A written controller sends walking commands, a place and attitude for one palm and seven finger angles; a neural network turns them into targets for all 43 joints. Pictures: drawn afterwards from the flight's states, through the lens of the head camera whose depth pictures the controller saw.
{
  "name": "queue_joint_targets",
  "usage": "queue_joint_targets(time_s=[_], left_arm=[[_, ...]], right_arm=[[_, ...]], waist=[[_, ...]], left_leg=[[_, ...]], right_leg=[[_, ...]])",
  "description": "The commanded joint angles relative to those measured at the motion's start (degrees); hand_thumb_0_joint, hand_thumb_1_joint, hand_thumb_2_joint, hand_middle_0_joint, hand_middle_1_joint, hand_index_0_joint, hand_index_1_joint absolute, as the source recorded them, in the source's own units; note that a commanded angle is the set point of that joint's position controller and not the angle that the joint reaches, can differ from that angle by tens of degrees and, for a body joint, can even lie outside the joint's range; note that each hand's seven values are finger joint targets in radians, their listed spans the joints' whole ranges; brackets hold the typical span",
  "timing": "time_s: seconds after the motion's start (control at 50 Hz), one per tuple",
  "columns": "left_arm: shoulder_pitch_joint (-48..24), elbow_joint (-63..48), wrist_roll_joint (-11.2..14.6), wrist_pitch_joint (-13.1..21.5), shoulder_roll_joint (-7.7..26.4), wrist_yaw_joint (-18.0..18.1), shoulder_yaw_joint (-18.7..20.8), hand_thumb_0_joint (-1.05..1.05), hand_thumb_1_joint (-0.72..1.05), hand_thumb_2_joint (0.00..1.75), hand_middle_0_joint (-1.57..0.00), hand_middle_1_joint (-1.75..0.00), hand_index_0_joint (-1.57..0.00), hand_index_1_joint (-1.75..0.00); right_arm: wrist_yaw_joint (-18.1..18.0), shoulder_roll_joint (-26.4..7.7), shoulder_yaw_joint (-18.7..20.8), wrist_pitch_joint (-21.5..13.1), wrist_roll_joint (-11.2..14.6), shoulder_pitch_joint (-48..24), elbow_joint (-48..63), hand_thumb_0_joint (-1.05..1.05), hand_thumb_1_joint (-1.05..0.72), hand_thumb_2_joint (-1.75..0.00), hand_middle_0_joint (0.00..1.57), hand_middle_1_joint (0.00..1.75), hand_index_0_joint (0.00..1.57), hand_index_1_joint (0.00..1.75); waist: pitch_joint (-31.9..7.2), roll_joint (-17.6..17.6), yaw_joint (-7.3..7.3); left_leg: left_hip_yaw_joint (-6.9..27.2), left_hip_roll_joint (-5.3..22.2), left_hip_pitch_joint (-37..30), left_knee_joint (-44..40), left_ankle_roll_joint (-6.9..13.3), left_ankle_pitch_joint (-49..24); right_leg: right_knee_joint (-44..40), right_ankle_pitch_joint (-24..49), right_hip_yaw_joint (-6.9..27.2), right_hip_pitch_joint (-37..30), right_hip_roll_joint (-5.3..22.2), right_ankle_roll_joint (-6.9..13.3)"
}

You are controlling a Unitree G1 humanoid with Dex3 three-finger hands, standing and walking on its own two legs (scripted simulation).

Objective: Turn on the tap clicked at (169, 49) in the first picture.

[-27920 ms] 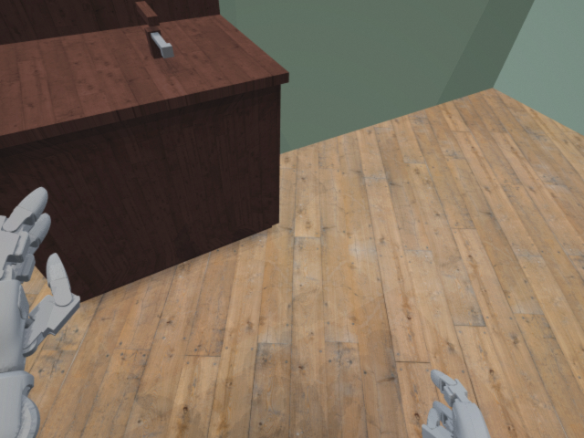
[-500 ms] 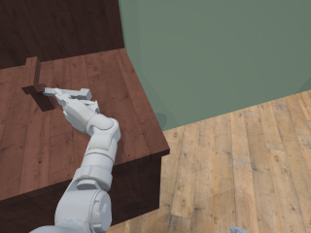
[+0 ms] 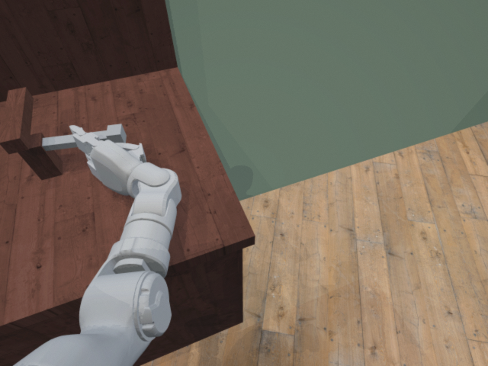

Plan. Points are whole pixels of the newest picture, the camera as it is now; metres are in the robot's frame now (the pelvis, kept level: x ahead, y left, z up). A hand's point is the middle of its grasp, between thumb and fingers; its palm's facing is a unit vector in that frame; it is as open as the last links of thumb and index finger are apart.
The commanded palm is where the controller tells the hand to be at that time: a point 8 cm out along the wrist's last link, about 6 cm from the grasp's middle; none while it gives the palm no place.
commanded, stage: lift the hand up off the lever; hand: left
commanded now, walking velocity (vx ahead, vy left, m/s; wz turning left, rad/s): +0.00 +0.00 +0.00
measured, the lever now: (116, 135) +0.49 +0.22 +0.11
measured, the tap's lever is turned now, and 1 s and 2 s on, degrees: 79 81 81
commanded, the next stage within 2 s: none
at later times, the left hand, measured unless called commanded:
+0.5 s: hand (129, 149) +0.45 +0.19 +0.11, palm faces +0.82 -0.57 -0.11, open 7.8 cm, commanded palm +0.40 +0.20 +0.13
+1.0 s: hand (130, 143) +0.45 +0.18 +0.13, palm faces +0.80 -0.58 -0.12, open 7.8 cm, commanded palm +0.39 +0.19 +0.15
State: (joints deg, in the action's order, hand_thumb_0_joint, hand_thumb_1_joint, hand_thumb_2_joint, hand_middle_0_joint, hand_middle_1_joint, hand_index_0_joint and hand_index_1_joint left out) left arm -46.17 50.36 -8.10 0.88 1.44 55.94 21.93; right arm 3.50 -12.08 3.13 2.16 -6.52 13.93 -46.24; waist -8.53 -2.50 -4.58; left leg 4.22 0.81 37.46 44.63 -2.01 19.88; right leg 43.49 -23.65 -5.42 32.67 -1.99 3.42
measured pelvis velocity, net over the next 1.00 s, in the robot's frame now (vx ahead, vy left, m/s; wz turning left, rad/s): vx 0.01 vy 0.01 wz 0.00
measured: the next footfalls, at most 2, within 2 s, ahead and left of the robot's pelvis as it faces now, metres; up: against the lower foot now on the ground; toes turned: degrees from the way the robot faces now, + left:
none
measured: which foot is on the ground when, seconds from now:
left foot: down 0.00-1.00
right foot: down 0.00-1.00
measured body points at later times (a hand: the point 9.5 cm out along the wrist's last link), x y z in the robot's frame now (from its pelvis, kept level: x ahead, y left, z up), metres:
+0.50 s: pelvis +0.01 +0.00 +0.01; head +0.04 -0.01 +0.46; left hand +0.40 +0.21 +0.12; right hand +0.10 -0.25 -0.12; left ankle +0.02 +0.14 -0.71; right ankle -0.03 -0.08 -0.71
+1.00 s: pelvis +0.01 +0.01 +0.01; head +0.03 +0.00 +0.46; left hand +0.40 +0.21 +0.14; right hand +0.12 -0.23 -0.12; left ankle +0.02 +0.14 -0.71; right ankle -0.03 -0.08 -0.71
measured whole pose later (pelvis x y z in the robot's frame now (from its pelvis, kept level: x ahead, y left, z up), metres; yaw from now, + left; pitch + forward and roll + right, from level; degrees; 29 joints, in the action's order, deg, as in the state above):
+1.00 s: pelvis +0.01 +0.01 +0.01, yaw +0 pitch +9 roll -1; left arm -42.5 41.2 -5.8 -7.7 -1.0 54.2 19.7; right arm 3.2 -11.2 2.4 2.5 -5.4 11.0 -45.5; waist -7.4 -2.4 -2.6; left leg 3.4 0.6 29.7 39.5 -1.4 18.6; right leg 37.9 -21.9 -4.7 24.8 -1.7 2.8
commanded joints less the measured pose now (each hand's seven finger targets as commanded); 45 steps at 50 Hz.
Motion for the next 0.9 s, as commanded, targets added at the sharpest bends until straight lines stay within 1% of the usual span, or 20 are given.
queue_joint_targets(time_s=[0.0, 0.1, 0.14, 0.16, 0.18, 0.2, 0.24, 0.26, 0.32, 0.38, 0.46, 0.48, 0.54, 0.56, 0.62, 0.66, 0.72, 0.76, 0.86, 0.88], left_arm=[[-25.66, -10.27, -1.91, 2.44, 6.77, -0.62, -3.19, 0.0, 0.9, 0.9, -0.15, -0.15, -0.15, -0.15], [-24.38, -14.44, -1.25, 2.68, 8.54, -0.78, -1.6, 0.0, 0.9, 0.9, -0.15, -0.15, -0.15, -0.15], [-23.12, -14.46, -1.26, 1.95, 7.73, -1.02, -2.51, 0.0, 0.9, 0.9, -0.15, -0.15, -0.15, -0.15], [-22.43, -13.26, -1.42, 1.52, 8.84, -1.07, -1.38, 0.0, 0.9, 0.9, -0.15, -0.15, -0.15, -0.15], [-23.7, -14.92, -1.45, 1.56, 8.12, -1.19, -2.43, 0.0, 0.9, 0.9, -0.15, -0.15, -0.15, -0.15], [-22.55, -15.56, -1.32, 1.32, 8.38, -1.18, -2.03, 0.0, 0.9, 0.9, -0.15, -0.15, -0.15, -0.15], [-23.02, -17.23, -1.16, 1.13, 8.21, -1.21, -2.48, 0.0, 0.9, 0.9, -0.15, -0.15, -0.15, -0.15], [-21.86, -17.99, -1.11, 1.17, 9.42, -1.24, -1.18, 0.0, 0.9, 0.9, -0.15, -0.15, -0.15, -0.15], [-20.51, -19.98, -1.1, 0.54, 7.5, -1.7, -3.34, 0.0, 0.9, 0.9, -0.15, -0.15, -0.15, -0.15], [-19.25, -19.54, -0.77, -0.66, 7.42, -2.18, -3.52, 0.0, 0.9, 0.9, -0.15, -0.15, -0.15, -0.15], [-21.66, -20.62, -0.12, -1.57, 7.37, -2.52, -4.34, 0.0, 0.9, 0.9, -0.15, -0.15, -0.15, -0.15], [-23.15, -21.11, -0.16, -1.57, 6.07, -2.63, -5.88, 0.0, 0.9, 0.9, -0.15, -0.15, -0.15, -0.15], [-23.27, -22.65, -0.44, -1.58, 4.61, -2.56, -7.48, 0.0, 0.9, 0.9, -0.15, -0.15, -0.15, -0.15], [-23.08, -23.53, -0.38, -1.5, 5.82, -2.44, -6.38, 0.0, 0.9, 0.9, -0.15, -0.15, -0.15, -0.15], [-20.97, -22.36, 0.1, -2.7, 3.33, -2.71, -8.27, 0.0, 0.9, 0.9, -0.15, -0.15, -0.15, -0.15], [-20.29, -20.21, 0.5, -3.91, 4.16, -2.65, -7.04, 0.0, 0.9, 0.9, -0.15, -0.15, -0.15, -0.15], [-22.94, -22.41, 0.94, -4.31, 2.75, -2.29, -8.33, 0.0, 0.9, 0.9, -0.15, -0.15, -0.15, -0.15], [-23.46, -22.47, 0.83, -4.12, 5.66, -1.78, -5.67, 0.0, 0.9, 0.9, -0.15, -0.15, -0.15, -0.15], [-23.42, -22.93, -0.38, -4.25, 7.14, -1.28, -4.49, 0.0, 0.9, 0.9, -0.15, -0.15, -0.15, -0.15], [-23.84, -22.32, -0.66, -4.6, 5.8, -1.36, -5.84, 0.0, 0.9, 0.9, -0.15, -0.15, -0.15, -0.15]], right_arm=[[0.19, -7.19, 1.84, -1.63, -0.01, 0.79, 5.56, 0.0, -0.9, -0.9, 0.2, 0.3, 0.2, 0.3], [0.21, -7.19, 2.11, -1.47, 0.17, 0.99, 6.21, 0.0, -0.9, -0.9, 0.2, 0.3, 0.2, 0.3], [0.25, -7.26, 1.96, -1.39, 0.2, 0.68, 6.53, 0.0, -0.9, -0.9, 0.2, 0.3, 0.2, 0.3], [0.13, -7.5, 2.11, -1.3, 0.16, 0.65, 5.99, 0.0, -0.9, -0.9, 0.2, 0.3, 0.2, 0.3], [0.24, -7.33, 1.95, -1.3, 0.32, 0.55, 6.33, 0.0, -0.9, -0.9, 0.2, 0.3, 0.2, 0.3], [0.31, -7.17, 2.01, -1.38, 0.38, 0.42, 6.69, 0.0, -0.9, -0.9, 0.2, 0.3, 0.2, 0.3], [0.27, -7.2, 1.99, -1.44, 0.41, 0.17, 6.76, 0.0, -0.9, -0.9, 0.2, 0.3, 0.2, 0.3], [0.14, -7.37, 2.26, -1.41, 0.33, 0.05, 6.58, 0.0, -0.9, -0.9, 0.2, 0.3, 0.2, 0.3], [0.4, -7.01, 2.01, -1.42, 0.56, -0.51, 7.2, 0.0, -0.9, -0.9, 0.2, 0.3, 0.2, 0.3], [0.14, -7.07, 1.93, -1.29, 0.84, -1.27, 7.38, 0.0, -0.9, -0.9, 0.2, 0.3, 0.2, 0.3], [-0.39, -7.27, 1.8, -1.3, 1.15, -2.66, 6.81, 0.0, -0.9, -0.9, 0.2, 0.3, 0.2, 0.3], [-0.35, -6.99, 1.57, -1.46, 1.25, -2.92, 6.89, 0.0, -0.9, -0.9, 0.2, 0.3, 0.2, 0.3], [-0.13, -6.71, 1.66, -1.77, 1.08, -3.21, 6.86, 0.0, -0.9, -0.9, 0.2, 0.3, 0.2, 0.3], [-0.27, -6.86, 1.77, -1.73, 0.99, -3.34, 6.76, 0.0, -0.9, -0.9, 0.2, 0.3, 0.2, 0.3], [-0.13, -6.61, 1.6, -1.43, 1.25, -3.86, 7.01, 0.0, -0.9, -0.9, 0.2, 0.3, 0.2, 0.3], [-0.36, -7.04, 1.58, -1.17, 1.38, -4.25, 6.71, 0.0, -0.9, -0.9, 0.2, 0.3, 0.2, 0.3], [-0.33, -6.71, 1.31, -1.4, 1.53, -5.15, 7.18, 0.0, -0.9, -0.9, 0.2, 0.3, 0.2, 0.3], [-0.6, -6.82, 1.35, -1.45, 1.33, -5.25, 6.66, 0.0, -0.9, -0.9, 0.2, 0.3, 0.2, 0.3], [-0.66, -6.41, 1.36, -1.35, 1.04, -5.28, 6.69, 0.0, -0.9, -0.9, 0.2, 0.3, 0.2, 0.3], [-0.57, -6.29, 1.12, -1.47, 1.05, -5.42, 6.75, 0.0, -0.9, -0.9, 0.2, 0.3, 0.2, 0.3]], waist=[[-18.86, 4.06, -1.26], [-21.1, 3.49, -0.44], [-20.04, 3.83, -0.44], [-18.85, 4.41, -0.52], [-18.74, 3.44, -0.65], [-18.78, 3.17, 0.0], [-19.28, 3.96, -0.16], [-19.42, 3.62, 0.26], [-19.21, 3.01, 0.45], [-17.35, 4.72, 0.49], [-15.48, 3.88, -0.08], [-15.3, 3.18, -0.16], [-17.2, 1.1, 0.26], [-18.28, 0.74, 0.52], [-17.85, 2.07, 0.68], [-15.99, 3.2, 0.83], [-16.0, 3.6, 0.84], [-16.09, 3.96, 1.26], [-17.6, 4.03, 1.76], [-16.79, 3.19, 1.51]], left_leg=[[-2.89, -1.06, -12.1, -1.91, 2.98, -17.37], [-3.27, -1.12, -13.37, -2.05, 2.99, -19.35], [-3.53, -1.22, -12.86, -2.53, 3.0, -19.07], [-3.34, -1.09, -12.79, -2.84, 3.03, -18.81], [-3.43, -1.08, -13.32, -3.11, 3.02, -19.05], [-3.53, -1.12, -13.38, -3.16, 3.02, -19.09], [-3.6, -1.12, -14.03, -3.3, 3.06, -19.59], [-3.51, -1.0, -14.46, -3.41, 3.02, -20.28], [-3.75, -1.03, -15.35, -3.58, 2.94, -21.51], [-3.65, -1.09, -14.9, -4.44, 3.03, -20.36], [-3.59, -1.1, -15.86, -5.3, 3.09, -18.76], [-3.56, -1.11, -16.46, -5.43, 3.05, -18.86], [-3.34, -1.06, -18.6, -4.99, 2.76, -20.78], [-3.11, -1.04, -19.36, -4.99, 2.61, -21.46], [-3.01, -0.98, -19.31, -5.28, 2.24, -22.36], [-2.76, -0.97, -18.66, -6.18, 2.21, -21.2], [-3.01, -1.02, -19.08, -6.33, 2.36, -20.77], [-2.88, -0.97, -18.74, -6.64, 2.3, -20.32], [-3.24, -0.95, -18.07, -6.56, 2.27, -21.14], [-3.42, -0.96, -18.25, -6.67, 2.31, -20.96]], right_leg=[[-6.58, 23.71, 1.68, -8.13, 2.07, -2.73], [-6.73, 27.85, 1.96, -11.24, 2.19, -3.0], [-7.12, 28.73, 2.0, -11.96, 2.33, -3.15], [-7.48, 27.48, 1.77, -11.61, 2.18, -3.02], [-7.53, 27.32, 1.83, -11.5, 2.23, -2.97], [-7.63, 27.77, 1.85, -12.1, 2.18, -2.93], [-7.88, 29.18, 1.86, -12.94, 2.27, -3.09], [-7.85, 29.09, 1.76, -13.22, 2.06, -2.92], [-7.84, 30.97, 1.62, -14.04, 2.27, -2.9], [-8.69, 29.37, 1.57, -14.26, 2.27, -2.95], [-10.09, 26.12, 1.71, -13.4, 2.2, -2.77], [-9.98, 25.67, 1.72, -12.84, 2.17, -2.63], [-9.4, 25.68, 1.37, -12.4, 1.78, -2.15], [-9.3, 25.43, 1.3, -12.75, 1.7, -2.03], [-9.14, 26.07, 1.0, -13.22, 1.76, -1.94], [-9.87, 24.62, 0.85, -13.19, 1.74, -1.92], [-10.23, 24.38, 1.01, -13.16, 1.8, -2.0], [-10.4, 23.71, 1.04, -13.49, 1.69, -2.08], [-9.91, 25.32, 1.19, -15.04, 1.96, -2.16], [-10.0, 24.84, 1.22, -14.27, 1.97, -2.12]])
